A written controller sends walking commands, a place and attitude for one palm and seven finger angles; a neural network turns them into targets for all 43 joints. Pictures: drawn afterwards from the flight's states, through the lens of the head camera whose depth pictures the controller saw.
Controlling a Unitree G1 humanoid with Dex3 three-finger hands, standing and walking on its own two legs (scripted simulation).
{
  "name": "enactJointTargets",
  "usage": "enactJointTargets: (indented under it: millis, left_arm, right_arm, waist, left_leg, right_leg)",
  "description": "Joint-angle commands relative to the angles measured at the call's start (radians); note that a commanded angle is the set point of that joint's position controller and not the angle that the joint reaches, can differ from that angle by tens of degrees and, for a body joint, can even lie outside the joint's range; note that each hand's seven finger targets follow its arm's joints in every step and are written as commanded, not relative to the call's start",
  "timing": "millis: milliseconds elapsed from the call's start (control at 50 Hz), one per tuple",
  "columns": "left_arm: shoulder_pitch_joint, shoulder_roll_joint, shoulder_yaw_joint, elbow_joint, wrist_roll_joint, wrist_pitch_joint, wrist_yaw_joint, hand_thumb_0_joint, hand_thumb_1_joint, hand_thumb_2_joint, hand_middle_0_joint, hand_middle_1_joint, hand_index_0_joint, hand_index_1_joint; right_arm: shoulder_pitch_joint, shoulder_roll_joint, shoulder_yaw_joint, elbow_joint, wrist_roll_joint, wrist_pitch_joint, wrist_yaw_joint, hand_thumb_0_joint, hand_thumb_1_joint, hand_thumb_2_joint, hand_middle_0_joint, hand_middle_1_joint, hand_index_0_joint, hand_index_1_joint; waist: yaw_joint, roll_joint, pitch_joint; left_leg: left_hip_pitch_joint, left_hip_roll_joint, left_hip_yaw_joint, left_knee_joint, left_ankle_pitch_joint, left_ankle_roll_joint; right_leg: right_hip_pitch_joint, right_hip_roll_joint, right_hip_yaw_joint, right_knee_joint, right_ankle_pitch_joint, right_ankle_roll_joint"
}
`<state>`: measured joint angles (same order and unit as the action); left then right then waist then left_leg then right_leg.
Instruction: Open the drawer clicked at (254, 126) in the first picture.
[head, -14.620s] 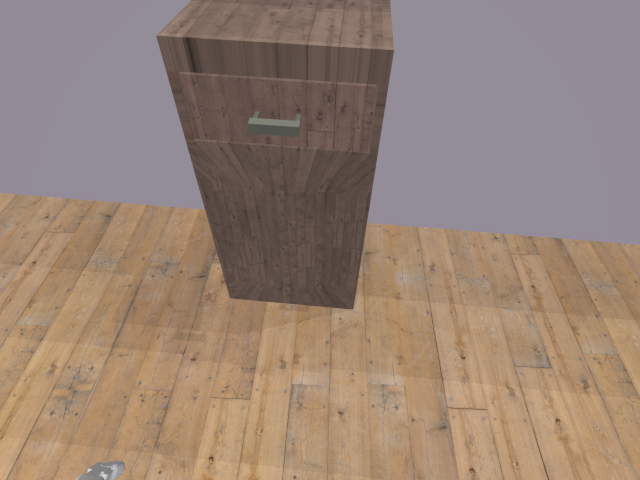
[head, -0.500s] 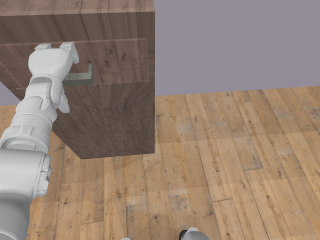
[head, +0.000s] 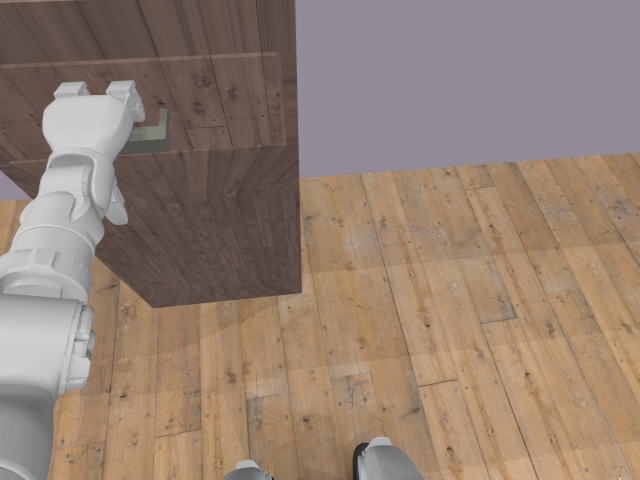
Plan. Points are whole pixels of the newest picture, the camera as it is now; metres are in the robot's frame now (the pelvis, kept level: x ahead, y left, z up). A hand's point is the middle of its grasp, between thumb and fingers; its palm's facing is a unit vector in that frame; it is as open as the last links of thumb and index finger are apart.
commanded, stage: lower the fingers behind the handle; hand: left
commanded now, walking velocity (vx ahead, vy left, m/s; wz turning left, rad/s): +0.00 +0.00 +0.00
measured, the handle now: (127, 129) +0.57 +0.23 +0.05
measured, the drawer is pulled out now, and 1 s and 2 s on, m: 0.00 0.00 0.00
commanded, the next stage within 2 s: lift the fingers back up to retry in 0.62 s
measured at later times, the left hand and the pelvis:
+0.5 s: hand (111, 160) +0.51 +0.24 +0.05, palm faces -0.02 +0.02 -1.00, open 13.8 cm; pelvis -0.01 +0.00 -0.01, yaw +0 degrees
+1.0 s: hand (109, 155) +0.52 +0.24 +0.06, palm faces -0.05 +0.01 -1.00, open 13.8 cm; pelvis +0.00 +0.00 +0.00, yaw +0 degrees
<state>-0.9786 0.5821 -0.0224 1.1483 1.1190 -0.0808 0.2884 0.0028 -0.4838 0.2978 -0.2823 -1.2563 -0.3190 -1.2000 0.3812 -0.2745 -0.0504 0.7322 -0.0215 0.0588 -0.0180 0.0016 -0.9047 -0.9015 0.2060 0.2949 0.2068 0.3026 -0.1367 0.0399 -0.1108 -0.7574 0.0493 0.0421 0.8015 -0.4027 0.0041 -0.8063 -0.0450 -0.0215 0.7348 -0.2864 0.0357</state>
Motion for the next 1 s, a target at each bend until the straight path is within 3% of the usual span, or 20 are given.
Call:
enactJointTargets:
  millis: [0,80,140,160,240,280,320,400,460,500,520,560,700,720,760,780,820,880,920,980]
  left_arm:
    - [-0.35,0.204,0.031,-0.09,-0.013,0.023,-0.014,0.0,-0.5,0.3,-0.3,-1.2,-0.3,-1.2]
    - [-0.326,0.211,0.033,-0.085,-0.018,0.009,-0.033,0.0,-0.5,0.3,-0.3,-1.2,-0.3,-1.2]
    - [-0.279,0.181,0.019,-0.07,-0.019,0.005,-0.04,0.0,-0.5,0.3,-0.3,-1.2,-0.3,-1.2]
    - [-0.289,0.185,0.024,-0.067,-0.019,0.002,-0.04,0.0,-0.5,0.3,-0.3,-1.2,-0.3,-1.2]
    - [-0.282,0.194,0.029,-0.092,-0.019,-0.002,-0.035,0.0,-0.5,0.3,-0.3,-1.2,-0.3,-1.2]
    - [-0.304,0.179,0.012,-0.09,-0.014,0.0,-0.031,0.0,-0.5,0.3,-0.3,-1.2,-0.3,-1.2]
    - [-0.312,0.178,0.016,-0.096,-0.016,0.004,-0.025,0.0,-0.5,0.3,-0.3,-1.2,-0.3,-1.2]
    - [-0.344,0.219,0.033,-0.083,-0.024,0.014,-0.027,0.0,-0.5,0.3,-0.3,-1.2,-0.3,-1.2]
    - [-0.328,0.269,0.067,-0.073,-0.023,0.016,-0.033,0.0,-0.5,0.3,-0.3,-1.2,-0.3,-1.2]
    - [-0.344,0.217,0.018,-0.064,-0.02,0.017,-0.037,0.0,-0.5,0.3,-0.3,-1.2,-0.3,-1.2]
    - [-0.339,0.238,0.034,-0.054,-0.014,0.018,-0.037,0.0,-0.5,0.3,-0.3,-1.2,-0.3,-1.2]
    - [-0.339,0.237,0.043,-0.081,-0.019,0.01,-0.04,0.0,-0.5,0.3,-0.3,-1.2,-0.3,-1.2]
    - [-0.304,0.228,0.033,-0.06,-0.025,0.011,-0.045,0.0,-0.5,0.3,-0.3,-1.2,-0.3,-1.2]
    - [-0.337,0.23,0.029,-0.082,-0.027,0.009,-0.045,0.0,-0.5,0.3,-0.3,-1.2,-0.3,-1.2]
    - [-0.386,0.265,0.057,-0.145,-0.025,0.001,-0.038,0.0,-0.5,0.3,-0.3,-1.2,-0.3,-1.2]
    - [-0.387,0.24,0.033,-0.133,-0.021,0.006,-0.036,0.0,-0.5,0.3,-0.3,-1.2,-0.3,-1.2]
    - [-0.413,0.252,0.048,-0.167,-0.025,0.002,-0.03,0.0,-0.5,0.3,-0.3,-1.2,-0.3,-1.2]
    - [-0.457,0.245,0.039,-0.196,-0.032,-0.003,-0.026,0.0,-0.5,0.3,-0.3,-1.2,-0.3,-1.2]
    - [-0.452,0.282,0.073,-0.216,-0.032,-0.008,-0.023,0.0,-0.5,0.3,-0.3,-1.2,-0.3,-1.2]
    - [-0.494,0.265,0.06,-0.273,-0.027,-0.023,-0.016,0.0,-0.5,0.3,-0.3,-1.2,-0.3,-1.2]
  right_arm:
    - [0.162,-0.173,-0.053,-0.042,0.001,-0.012,-0.017,0.0,-0.9,-0.9,0.2,0.3,0.2,0.3]
    - [0.163,-0.175,-0.051,-0.05,0.002,-0.01,-0.021,0.0,-0.9,-0.9,0.2,0.3,0.2,0.3]
    - [0.157,-0.174,-0.051,-0.058,0.004,-0.01,-0.021,0.0,-0.9,-0.9,0.2,0.3,0.2,0.3]
    - [0.161,-0.177,-0.052,-0.052,0.004,-0.008,-0.022,0.0,-0.9,-0.9,0.2,0.3,0.2,0.3]
    - [0.162,-0.174,-0.052,-0.064,0.004,-0.01,-0.02,0.0,-0.9,-0.9,0.2,0.3,0.2,0.3]
    - [0.165,-0.172,-0.054,-0.06,0.002,-0.01,-0.021,0.0,-0.9,-0.9,0.2,0.3,0.2,0.3]
    - [0.167,-0.171,-0.054,-0.058,0.002,-0.012,-0.02,0.0,-0.9,-0.9,0.2,0.3,0.2,0.3]
    - [0.166,-0.178,-0.048,-0.056,0.006,-0.008,-0.022,0.0,-0.9,-0.9,0.2,0.3,0.2,0.3]
    - [0.163,-0.186,-0.043,-0.057,0.006,-0.004,-0.024,0.0,-0.9,-0.9,0.2,0.3,0.2,0.3]
    - [0.167,-0.177,-0.043,-0.064,0.01,-0.008,-0.026,0.0,-0.9,-0.9,0.2,0.3,0.2,0.3]
    - [0.163,-0.181,-0.042,-0.059,0.008,-0.008,-0.027,0.0,-0.9,-0.9,0.2,0.3,0.2,0.3]
    - [0.17,-0.18,-0.045,-0.066,0.005,-0.006,-0.024,0.0,-0.9,-0.9,0.2,0.3,0.2,0.3]
    - [0.167,-0.18,-0.042,-0.068,0.009,-0.005,-0.028,0.0,-0.9,-0.9,0.2,0.3,0.2,0.3]
    - [0.166,-0.18,-0.041,-0.072,0.01,-0.007,-0.029,0.0,-0.9,-0.9,0.2,0.3,0.2,0.3]
    - [0.166,-0.18,-0.048,-0.068,0.006,-0.006,-0.029,0.0,-0.9,-0.9,0.2,0.3,0.2,0.3]
    - [0.168,-0.172,-0.047,-0.069,0.007,-0.008,-0.03,0.0,-0.9,-0.9,0.2,0.3,0.2,0.3]
    - [0.167,-0.173,-0.047,-0.066,0.005,-0.009,-0.029,0.0,-0.9,-0.9,0.2,0.3,0.2,0.3]
    - [0.169,-0.169,-0.05,-0.057,0.005,-0.012,-0.029,0.0,-0.9,-0.9,0.2,0.3,0.2,0.3]
    - [0.164,-0.171,-0.05,-0.054,0.004,-0.013,-0.03,0.0,-0.9,-0.9,0.2,0.3,0.2,0.3]
    - [0.167,-0.166,-0.054,-0.049,0.002,-0.016,-0.029,0.0,-0.9,-0.9,0.2,0.3,0.2,0.3]
  waist:
    - [-0.02,0.001,-0.388]
    - [-0.02,-0.004,-0.378]
    - [-0.018,-0.021,-0.338]
    - [-0.027,-0.049,-0.339]
    - [-0.011,-0.008,-0.375]
    - [-0.027,-0.02,-0.371]
    - [-0.024,-0.021,-0.38]
    - [-0.034,-0.026,-0.36]
    - [-0.02,-0.042,-0.378]
    - [-0.035,-0.011,-0.353]
    - [-0.03,-0.013,-0.344]
    - [-0.023,-0.018,-0.397]
    - [-0.026,-0.037,-0.364]
    - [-0.028,-0.018,-0.361]
    - [-0.021,0.006,-0.425]
    - [-0.027,0.017,-0.425]
    - [-0.019,0.033,-0.436]
    - [-0.03,0.05,-0.434]
    - [-0.016,0.049,-0.451]
    - [-0.018,0.088,-0.481]
  left_leg:
    - [0.182,-0.059,-0.007,-0.081,0.338,0.031]
    - [0.165,-0.058,-0.008,-0.075,0.318,0.031]
    - [0.145,-0.057,-0.005,-0.069,0.29,0.031]
    - [0.143,-0.056,-0.006,-0.065,0.296,0.032]
    - [0.139,-0.059,-0.005,-0.055,0.287,0.03]
    - [0.145,-0.056,-0.01,-0.047,0.291,0.032]
    - [0.143,-0.057,-0.013,-0.046,0.291,0.032]
    - [0.116,-0.059,-0.011,-0.048,0.258,0.033]
    - [0.106,-0.061,-0.011,-0.047,0.252,0.034]
    - [0.106,-0.062,-0.009,-0.048,0.237,0.032]
    - [0.105,-0.058,-0.014,-0.047,0.244,0.031]
    - [0.125,-0.059,-0.013,-0.043,0.272,0.033]
    - [0.099,-0.06,-0.01,-0.045,0.241,0.034]
    - [0.106,-0.059,-0.011,-0.053,0.233,0.032]
    - [0.152,-0.058,-0.016,-0.053,0.267,0.033]
    - [0.165,-0.058,-0.018,-0.058,0.269,0.032]
    - [0.194,-0.055,-0.024,-0.067,0.294,0.03]
    - [0.228,-0.054,-0.028,-0.078,0.312,0.031]
    - [0.25,-0.055,-0.03,-0.086,0.337,0.03]
    - [0.314,-0.051,-0.039,-0.092,0.407,0.024]
  right_leg:
    - [0.261,0.083,-0.018,-0.052,0.252,-0.052]
    - [0.248,0.082,-0.016,-0.044,0.239,-0.052]
    - [0.219,0.084,-0.02,-0.041,0.214,-0.053]
    - [0.218,0.083,-0.019,-0.04,0.221,-0.052]
    - [0.215,0.082,-0.017,-0.023,0.208,-0.054]
    - [0.196,0.082,-0.02,-0.021,0.203,-0.052]
    - [0.201,0.083,-0.02,-0.019,0.202,-0.052]
    - [0.201,0.081,-0.015,-0.024,0.192,-0.048]
    - [0.217,0.08,-0.014,-0.018,0.186,-0.05]
    - [0.187,0.08,-0.016,-0.022,0.169,-0.049]
    - [0.18,0.079,-0.02,-0.017,0.167,-0.051]
    - [0.207,0.082,-0.018,-0.013,0.187,-0.052]
    - [0.202,0.082,-0.015,-0.02,0.174,-0.049]
    - [0.199,0.08,-0.017,-0.025,0.163,-0.048]
    - [0.221,0.081,-0.013,-0.025,0.179,-0.05]
    - [0.22,0.081,-0.017,-0.031,0.174,-0.049]
    - [0.231,0.083,-0.02,-0.037,0.184,-0.051]
    - [0.237,0.084,-0.02,-0.056,0.194,-0.05]
    - [0.262,0.085,-0.02,-0.06,0.21,-0.051]
    - [0.26,0.088,-0.027,-0.067,0.238,-0.054]
